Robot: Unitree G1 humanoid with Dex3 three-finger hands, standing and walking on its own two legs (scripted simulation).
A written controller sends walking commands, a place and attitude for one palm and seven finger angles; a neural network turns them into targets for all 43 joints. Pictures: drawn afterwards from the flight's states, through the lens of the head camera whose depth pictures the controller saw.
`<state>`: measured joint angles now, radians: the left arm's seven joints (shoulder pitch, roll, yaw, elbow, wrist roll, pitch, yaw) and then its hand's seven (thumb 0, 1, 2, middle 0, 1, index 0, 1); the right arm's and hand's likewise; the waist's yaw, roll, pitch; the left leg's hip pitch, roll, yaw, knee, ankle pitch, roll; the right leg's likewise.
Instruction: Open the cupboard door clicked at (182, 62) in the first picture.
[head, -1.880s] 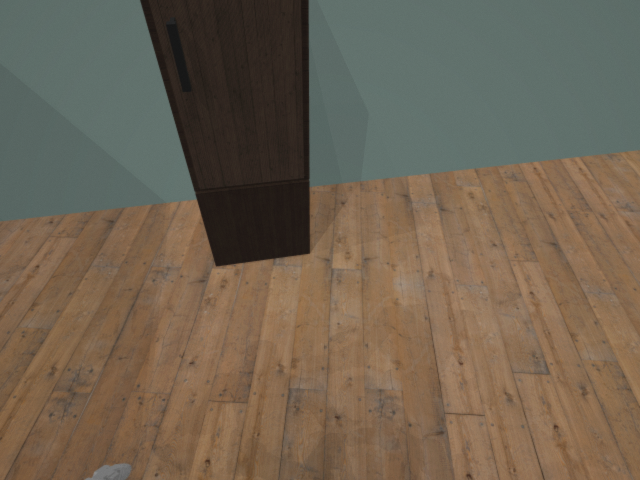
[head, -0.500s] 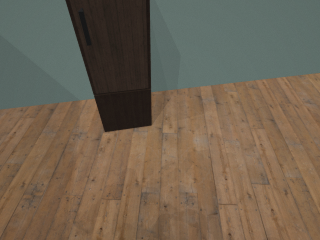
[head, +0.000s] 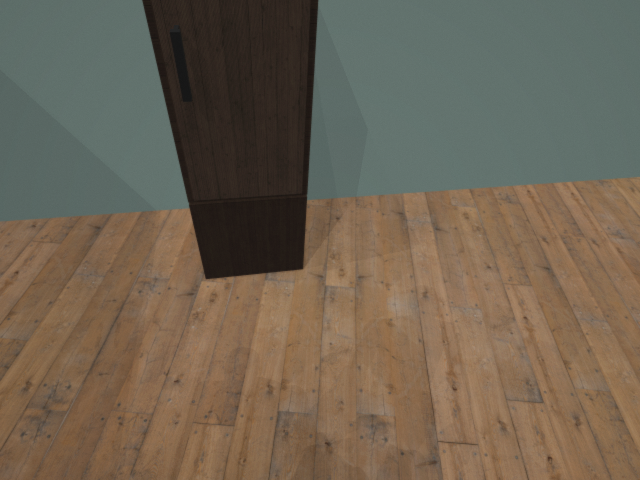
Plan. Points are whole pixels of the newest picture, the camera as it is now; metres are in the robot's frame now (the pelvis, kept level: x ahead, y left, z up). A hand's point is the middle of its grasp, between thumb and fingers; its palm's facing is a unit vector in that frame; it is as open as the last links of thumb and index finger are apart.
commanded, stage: walk to a spot facing it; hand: left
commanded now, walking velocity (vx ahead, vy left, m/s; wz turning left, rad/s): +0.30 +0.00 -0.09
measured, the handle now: (182, 64) +0.95 +0.40 +0.10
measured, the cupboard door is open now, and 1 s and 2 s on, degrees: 0 0 0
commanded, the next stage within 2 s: turn to face it in 0.12 s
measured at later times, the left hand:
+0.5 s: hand (246, 406) +0.27 +0.13 -0.16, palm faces +0.03 -0.98 -0.20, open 7.3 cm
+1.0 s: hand (194, 477) +0.17 +0.18 -0.16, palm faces +0.24 -0.95 -0.21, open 7.3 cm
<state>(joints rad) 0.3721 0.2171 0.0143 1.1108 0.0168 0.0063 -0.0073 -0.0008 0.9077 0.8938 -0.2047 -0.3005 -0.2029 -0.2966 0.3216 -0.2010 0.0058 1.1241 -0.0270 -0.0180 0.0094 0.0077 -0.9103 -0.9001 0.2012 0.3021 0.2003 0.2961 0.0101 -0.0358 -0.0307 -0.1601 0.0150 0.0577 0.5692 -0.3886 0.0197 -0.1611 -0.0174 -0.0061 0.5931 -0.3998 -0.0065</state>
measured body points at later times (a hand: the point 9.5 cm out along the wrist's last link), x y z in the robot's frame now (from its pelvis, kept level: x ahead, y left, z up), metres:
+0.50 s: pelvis +0.16 -0.04 -0.01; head +0.18 -0.05 +0.44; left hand +0.27 +0.18 -0.15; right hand +0.08 -0.25 -0.16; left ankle +0.05 +0.08 -0.64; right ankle +0.23 -0.13 -0.73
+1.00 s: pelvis +0.21 -0.01 +0.01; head +0.22 +0.01 +0.46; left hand +0.16 +0.23 -0.15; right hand +0.31 -0.23 -0.13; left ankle +0.20 +0.08 -0.73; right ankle +0.21 -0.15 -0.67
